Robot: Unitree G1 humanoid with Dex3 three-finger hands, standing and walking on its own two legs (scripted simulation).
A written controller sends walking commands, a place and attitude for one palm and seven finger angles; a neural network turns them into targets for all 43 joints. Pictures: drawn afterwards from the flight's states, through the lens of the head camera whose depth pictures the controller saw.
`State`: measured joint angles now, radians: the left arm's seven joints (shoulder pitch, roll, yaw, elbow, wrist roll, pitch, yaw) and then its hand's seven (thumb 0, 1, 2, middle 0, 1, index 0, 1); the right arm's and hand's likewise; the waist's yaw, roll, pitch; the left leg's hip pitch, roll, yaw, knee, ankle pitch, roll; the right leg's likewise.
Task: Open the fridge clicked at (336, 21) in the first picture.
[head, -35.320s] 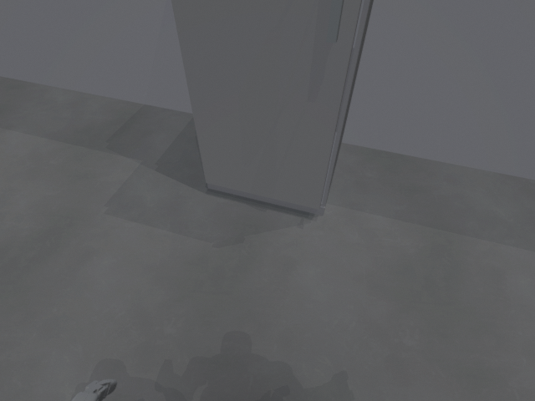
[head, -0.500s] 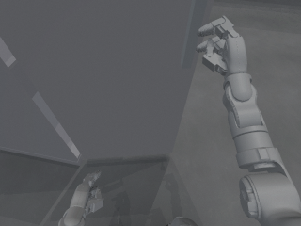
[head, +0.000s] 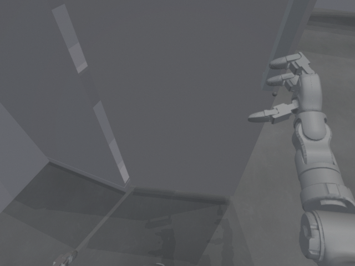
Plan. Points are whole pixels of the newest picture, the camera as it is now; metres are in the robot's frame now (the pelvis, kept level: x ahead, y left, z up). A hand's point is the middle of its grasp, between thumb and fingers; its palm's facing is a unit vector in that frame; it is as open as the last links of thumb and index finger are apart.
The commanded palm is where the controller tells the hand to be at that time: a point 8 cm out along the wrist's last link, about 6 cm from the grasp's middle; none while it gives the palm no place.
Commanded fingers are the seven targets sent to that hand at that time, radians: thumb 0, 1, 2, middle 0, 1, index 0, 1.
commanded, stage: loosen the grip on the handle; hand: right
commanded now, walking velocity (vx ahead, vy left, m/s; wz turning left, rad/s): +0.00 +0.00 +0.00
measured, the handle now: (289, 14) +0.58 -0.15 +0.29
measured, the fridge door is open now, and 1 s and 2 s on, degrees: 75 74 74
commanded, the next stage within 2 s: slip the hand off the handle in 0.14 s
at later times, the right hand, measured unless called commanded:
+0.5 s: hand (298, 93) +0.47 -0.20 +0.17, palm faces +0.11 +0.98 -0.19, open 14.6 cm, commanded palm +0.44 -0.24 +0.18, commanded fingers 0.00 0.55 -0.20 0.25 1.15 0.25 1.15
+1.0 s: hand (316, 104) +0.43 -0.22 +0.18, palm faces +0.07 +0.98 -0.19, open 14.7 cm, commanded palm +0.40 -0.27 +0.18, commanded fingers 0.00 0.55 -0.20 0.25 1.15 0.25 1.15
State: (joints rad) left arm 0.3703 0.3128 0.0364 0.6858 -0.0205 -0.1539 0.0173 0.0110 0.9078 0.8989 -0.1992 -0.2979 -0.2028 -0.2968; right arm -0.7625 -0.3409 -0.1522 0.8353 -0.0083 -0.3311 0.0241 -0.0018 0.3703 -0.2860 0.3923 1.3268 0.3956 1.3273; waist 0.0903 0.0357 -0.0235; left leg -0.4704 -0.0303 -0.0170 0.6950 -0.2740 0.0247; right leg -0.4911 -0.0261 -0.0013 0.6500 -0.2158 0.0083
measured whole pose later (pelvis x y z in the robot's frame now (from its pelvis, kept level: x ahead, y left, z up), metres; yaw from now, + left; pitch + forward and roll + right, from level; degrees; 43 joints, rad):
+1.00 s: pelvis +0.06 -0.03 +0.00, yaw +1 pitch +5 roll +1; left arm 0.32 0.23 -0.03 0.62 -0.01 -0.09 0.04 0.01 0.90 0.90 -0.20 -0.30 -0.21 -0.30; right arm -0.36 -0.32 -0.21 0.33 0.09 -0.24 0.14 -0.02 0.55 -0.20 0.25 1.15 0.25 1.15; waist 0.00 -0.03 -0.09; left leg -0.39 -0.02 -0.04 0.66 -0.35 -0.02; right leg -0.45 0.01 0.02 0.71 -0.34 -0.02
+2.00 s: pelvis +0.07 -0.02 +0.01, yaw -1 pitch -1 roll +0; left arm 0.21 0.25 -0.07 0.61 -0.05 -0.21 0.10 0.01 0.90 0.90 -0.20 -0.30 -0.21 -0.30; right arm 0.05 -0.29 -0.28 -0.21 0.32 0.28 0.19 -0.02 0.55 -0.20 0.25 1.15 0.25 1.15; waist -0.08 -0.05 -0.10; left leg -0.21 -0.02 -0.01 0.57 -0.33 0.00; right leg -0.27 0.02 0.05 0.59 -0.30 0.00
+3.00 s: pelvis +0.08 -0.03 +0.02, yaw -1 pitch -4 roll +0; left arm 0.19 0.22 -0.03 0.65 0.02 -0.13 0.10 0.01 0.90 0.90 -0.20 -0.30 -0.21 -0.30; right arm 0.42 -0.34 -0.35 -0.36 0.08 -0.04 -0.10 0.01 -0.81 -0.86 0.21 0.35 0.21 0.35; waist -0.10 -0.04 0.00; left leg -0.06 0.00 -0.02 0.41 -0.27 -0.01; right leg -0.13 0.03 0.05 0.45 -0.24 -0.02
